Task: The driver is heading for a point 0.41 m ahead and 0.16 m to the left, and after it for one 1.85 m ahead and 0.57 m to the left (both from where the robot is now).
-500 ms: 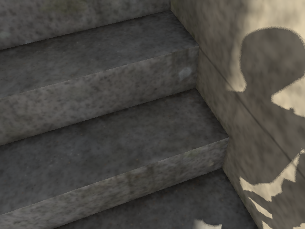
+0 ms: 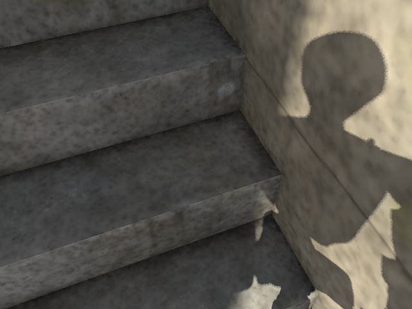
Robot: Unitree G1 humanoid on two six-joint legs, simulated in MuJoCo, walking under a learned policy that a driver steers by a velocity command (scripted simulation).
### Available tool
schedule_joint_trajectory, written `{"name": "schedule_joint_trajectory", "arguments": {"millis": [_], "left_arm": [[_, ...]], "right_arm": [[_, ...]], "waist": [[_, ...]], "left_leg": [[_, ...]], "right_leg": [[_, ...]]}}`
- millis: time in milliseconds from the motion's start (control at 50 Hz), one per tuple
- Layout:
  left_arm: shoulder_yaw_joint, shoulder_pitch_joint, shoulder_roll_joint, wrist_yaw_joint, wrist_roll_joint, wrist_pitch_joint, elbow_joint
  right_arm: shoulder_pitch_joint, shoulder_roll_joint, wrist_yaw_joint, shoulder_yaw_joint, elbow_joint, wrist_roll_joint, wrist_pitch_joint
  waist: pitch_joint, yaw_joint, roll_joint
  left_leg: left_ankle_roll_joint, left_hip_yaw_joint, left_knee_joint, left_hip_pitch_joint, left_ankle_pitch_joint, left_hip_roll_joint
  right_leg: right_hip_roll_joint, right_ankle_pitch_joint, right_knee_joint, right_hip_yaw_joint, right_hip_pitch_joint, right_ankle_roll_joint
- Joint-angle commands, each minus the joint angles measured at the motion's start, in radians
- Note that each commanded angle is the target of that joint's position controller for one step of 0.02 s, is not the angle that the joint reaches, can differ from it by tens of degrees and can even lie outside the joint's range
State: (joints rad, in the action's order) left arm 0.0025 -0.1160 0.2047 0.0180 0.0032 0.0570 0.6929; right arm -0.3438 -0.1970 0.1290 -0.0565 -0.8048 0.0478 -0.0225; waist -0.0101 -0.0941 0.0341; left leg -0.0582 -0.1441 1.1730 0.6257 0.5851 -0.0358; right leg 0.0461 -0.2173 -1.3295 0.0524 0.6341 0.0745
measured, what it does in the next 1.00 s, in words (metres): goes down, turning left: right foot 0.19 m lower, then left foot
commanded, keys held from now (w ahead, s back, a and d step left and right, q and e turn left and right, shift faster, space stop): no key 0.14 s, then q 0.24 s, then w+q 0.36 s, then w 0.26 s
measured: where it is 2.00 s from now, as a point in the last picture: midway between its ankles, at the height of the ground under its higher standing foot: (119, 297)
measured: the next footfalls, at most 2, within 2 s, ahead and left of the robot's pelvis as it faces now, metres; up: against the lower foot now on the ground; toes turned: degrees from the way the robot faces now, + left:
right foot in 0.08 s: -0.06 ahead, -0.17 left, -0.19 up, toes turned -9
left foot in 0.68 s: -0.15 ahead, +0.28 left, -0.19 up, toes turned +13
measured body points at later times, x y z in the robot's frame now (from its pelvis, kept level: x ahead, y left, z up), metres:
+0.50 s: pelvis -0.08 +0.01 -0.10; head -0.03 +0.00 +0.35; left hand -0.06 +0.35 -0.18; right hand +0.20 -0.16 -0.16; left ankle -0.12 +0.20 -0.54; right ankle -0.10 -0.16 -0.84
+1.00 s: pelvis -0.04 +0.15 -0.09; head -0.01 +0.18 +0.36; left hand +0.14 +0.36 -0.16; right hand -0.07 -0.12 -0.20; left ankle -0.19 +0.26 -0.84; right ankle +0.12 +0.08 -0.57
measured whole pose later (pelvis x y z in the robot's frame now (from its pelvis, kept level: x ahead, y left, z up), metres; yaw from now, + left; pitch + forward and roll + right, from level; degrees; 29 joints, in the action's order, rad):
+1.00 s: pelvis -0.04 +0.15 -0.09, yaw +20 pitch +4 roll -4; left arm -0.09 -0.04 0.06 -0.01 0.00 -0.01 0.50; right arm -0.59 -0.17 0.09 -0.04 -1.00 -0.03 0.01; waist -0.01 -0.02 0.01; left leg -0.02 -0.08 0.20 0.02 0.19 -0.13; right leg 0.07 -0.36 -1.82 0.13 1.24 -0.04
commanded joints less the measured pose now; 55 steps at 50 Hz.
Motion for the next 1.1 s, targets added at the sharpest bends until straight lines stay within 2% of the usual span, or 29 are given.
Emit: {"name": "schedule_joint_trajectory", "arguments": {"millis": [20,80,100,120,140,180,200,260,300,380,500,580,600,620,640,680,700,720,740,760,800,860,900,940,960,1000,1040,1080,1100], "left_arm": [[0.054,-0.398,0.066,-0.01,0.038,0.013,0.134],[-0.013,-0.22,-0.083,-0.001,0.018,-0.019,0.135],[-0.025,-0.097,0.029,-0.025,0.043,-0.061,0.096],[0.019,-0.055,0.156,-0.046,0.071,-0.06,0.095],[0.04,-0.042,0.177,-0.043,0.037,-0.049,0.072],[0.078,-0.159,0.271,0.009,0.014,-0.016,0.047],[0.092,-0.338,0.303,0.034,-0.026,-0.012,0.076],[0.101,-0.243,0.317,0.073,0.001,-0.005,-0.006],[0.094,-0.241,0.284,0.072,0.018,0.005,-0.038],[0.129,-0.352,0.34,0.106,-0.003,0.013,-0.032],[0.14,-0.333,0.328,0.083,0.063,-0.029,-0.102],[0.112,-0.037,0.319,0.037,0.021,-0.071,-0.144],[0.122,-0.159,0.328,0.032,-0.01,-0.047,-0.084],[0.093,-0.083,0.256,0.019,0.017,-0.035,-0.122],[0.082,-0.124,0.235,0.019,0.019,-0.015,-0.083],[0.049,-0.046,0.135,0.02,-0.047,-0.008,-0.117],[0.024,-0.132,0.018,0.029,0.021,-0.018,-0.159],[0.011,-0.302,-0.027,0.013,0.029,-0.086,-0.123],[0.032,-0.344,0.045,-0.013,-0.014,-0.123,-0.077],[0.023,-0.267,0.033,-0.007,-0.087,-0.136,-0.122],[0.022,0.162,0.068,-0.003,-0.061,-0.116,-0.172],[0.017,0.162,0.014,0.009,-0.028,-0.117,-0.201],[-0.018,0.178,-0.049,-0.005,-0.026,-0.105,-0.253],[-0.065,0.217,-0.083,-0.026,-0.005,-0.098,-0.331],[-0.091,0.213,-0.103,-0.026,0.013,-0.082,-0.345],[-0.04,0.079,-0.007,-0.024,0.004,-0.071,-0.27],[0.007,-0.276,0.079,-0.002,0.05,-0.036,-0.173],[0.03,-0.285,0.132,0.003,0.061,-0.024,-0.142],[0.062,-0.428,0.216,0.001,0.079,-0.008,-0.049]], "right_arm": [[0.319,0.001,-0.017,0.019,0.195,-0.023,-0.009],[0.176,0.143,-0.038,0.081,0.151,-0.047,0.001],[0.053,0.191,-0.058,0.087,0.16,-0.044,-0.039],[-0.119,0.162,-0.067,0.075,0.171,-0.045,-0.049],[-0.075,0.092,-0.074,0.08,0.177,-0.01,-0.054],[0.294,0.074,-0.088,0.1,0.244,-0.032,-0.026],[0.406,0.055,-0.101,0.104,0.286,-0.003,-0.011],[0.476,0.077,-0.081,0.111,0.35,-0.053,0.044],[0.468,0.069,-0.089,0.107,0.368,-0.014,0.042],[0.419,0.06,-0.121,0.091,0.383,-0.012,0.017],[0.372,0.035,-0.141,0.075,0.339,-0.063,0.022],[0.238,-0.005,-0.131,0.071,0.285,-0.065,0.032],[0.291,-0.023,-0.106,0.046,0.327,-0.05,0.032],[0.192,-0.098,-0.112,0.007,0.261,-0.051,0.024],[0.111,-0.091,-0.108,-0.013,0.215,-0.032,0.017],[0.069,-0.028,-0.127,-0.005,0.159,-0.011,-0.018],[0.108,-0.134,-0.159,0.0,0.125,0.005,-0.03],[-0.033,-0.293,-0.163,-0.035,0.099,-0.034,-0.036],[-0.222,-0.339,-0.164,-0.064,0.066,-0.079,-0.016],[-0.216,-0.373,-0.154,-0.09,0.018,-0.105,-0.003],[-0.131,-0.226,-0.108,-0.055,-0.021,-0.076,0.018],[-0.161,-0.103,-0.062,-0.025,-0.092,-0.053,-0.009],[-0.237,-0.058,-0.053,-0.014,-0.144,-0.075,-0.017],[-0.114,-0.068,-0.047,-0.001,-0.113,-0.078,-0.001],[-0.023,-0.18,-0.019,-0.02,-0.057,-0.08,0.017],[0.018,-0.296,-0.01,-0.026,-0.037,-0.078,-0.004],[0.053,-0.408,-0.034,-0.067,-0.054,-0.078,-0.039],[0.025,-0.311,-0.069,-0.054,-0.091,-0.102,-0.05],[0.141,-0.2,-0.07,-0.028,-0.039,-0.098,-0.066]], "waist": [[0.081,0.217,0.011],[-0.019,0.096,-0.134],[-0.004,-0.046,-0.105],[0.087,-0.176,-0.16],[0.1,-0.116,-0.171],[0.14,0.079,-0.135],[0.192,0.148,-0.117],[0.126,0.12,-0.246],[0.189,0.104,-0.206],[0.186,0.107,-0.284],[0.114,0.119,-0.138],[0.168,-0.005,-0.23],[0.137,0.039,-0.304],[0.151,0.017,-0.142],[0.169,-0.011,-0.146],[0.008,0.002,-0.177],[-0.092,0.162,0.125],[0.018,0.187,0.344],[0.228,0.069,0.363],[0.241,0.071,0.474],[-0.033,-0.032,0.444],[-0.07,0.025,0.354],[-0.114,0.054,0.21],[-0.137,0.146,0.134],[-0.114,0.187,0.128],[0.142,0.267,0.161],[0.324,0.394,0.272],[0.345,0.376,0.131],[0.23,0.402,-0.006]], "left_leg": [[0.1,0.041,-0.003,0.149,-0.667,-0.015],[0.062,0.095,0.659,0.087,0.111,0.124],[-0.005,-0.023,0.902,0.189,0.2,0.192],[-0.036,-0.088,0.708,0.291,0.16,0.072],[-0.05,-0.079,0.452,0.426,0.133,0.012],[-0.059,0.119,0.336,0.502,0.174,-0.02],[-0.055,0.11,0.462,0.605,0.194,-0.019],[-0.068,0.043,0.528,0.552,0.17,-0.086],[-0.05,0.058,0.479,0.466,0.262,-0.069],[-0.026,-0.053,0.664,0.582,0.224,-0.073],[-0.048,-0.075,0.895,0.639,0.006,-0.08],[0.025,0.182,0.324,0.005,-0.398,-0.074],[0.042,0.266,0.229,-0.055,-0.009,0.002],[0.078,0.245,-0.005,-0.191,-0.246,-0.005],[0.116,0.273,-0.303,-0.271,-0.248,0.032],[0.122,0.183,-0.923,-0.279,-0.469,0.016],[0.079,-0.032,-0.618,-0.412,-1.39,-0.071],[0.094,-0.109,-0.447,-0.495,-2.273,-0.209],[0.217,-0.371,-0.626,-0.672,-1.887,-0.275],[0.433,-0.582,-0.785,-0.796,-0.91,-0.377],[0.376,-0.481,-0.867,-0.619,-0.493,-0.309],[0.347,-0.392,-0.876,-0.633,-0.655,-0.351],[0.275,-0.253,-0.901,-0.714,-0.597,-0.347],[0.205,-0.031,-1.05,-0.374,-0.474,-0.196],[0.23,0.032,-1.238,-0.166,-0.708,-0.199],[0.255,0.196,-1.215,-0.126,-1.714,-0.157],[0.266,0.161,-0.893,-0.478,-2.711,-0.315],[0.282,0.13,-0.512,-0.691,-2.216,-0.301],[0.275,0.115,-0.122,-0.378,-1.778,-0.209]], "right_leg": [[-0.003,0.601,0.677,0.102,-0.45,-0.051],[0.134,0.986,1.308,-0.01,-0.404,-0.117],[0.23,1.592,1.094,-0.046,-0.405,-0.093],[0.344,1.718,0.854,-0.137,-0.527,-0.199],[0.333,1.599,0.837,-0.121,-0.694,-0.188],[0.382,1.465,0.889,-0.154,-0.832,-0.204],[0.364,1.55,0.851,-0.137,-0.964,-0.226],[0.465,1.171,0.97,-0.227,-0.733,-0.324],[0.384,1.016,0.945,-0.11,-0.718,-0.293],[0.386,0.849,0.927,-0.112,-0.773,-0.274],[0.463,0.192,0.965,-0.11,-0.618,-0.251],[0.322,-0.229,1.027,0.131,-0.242,-0.132],[0.324,-0.297,1.067,0.108,-0.235,-0.165],[0.227,-0.146,0.848,0.216,-0.281,-0.113],[0.192,0.044,0.648,0.205,-0.361,-0.096],[0.204,0.198,0.349,0.127,-0.39,-0.073],[0.109,-0.347,-0.156,0.071,0.05,-0.042],[0.049,-0.293,-0.528,0.018,0.228,0.034],[0.019,-0.35,-0.737,-0.037,0.321,0.085],[0.012,-0.301,-0.722,-0.08,0.516,0.09],[0.065,-0.193,-0.688,-0.055,0.62,0.068],[0.011,-0.301,-1.004,-0.073,0.754,-0.023],[0.033,-0.321,-1.046,-0.111,0.979,-0.084],[0.073,-0.155,-0.668,-0.04,0.764,-0.117],[0.085,-0.149,-0.378,0.037,0.48,-0.121],[-0.065,-0.038,-0.298,0.224,-0.192,-0.145],[-0.12,-0.345,-0.23,0.111,-0.316,-0.163],[-0.122,-0.394,0.381,-0.027,-0.308,-0.217],[0.004,-0.4,0.638,-0.366,-0.413,-0.299]]}}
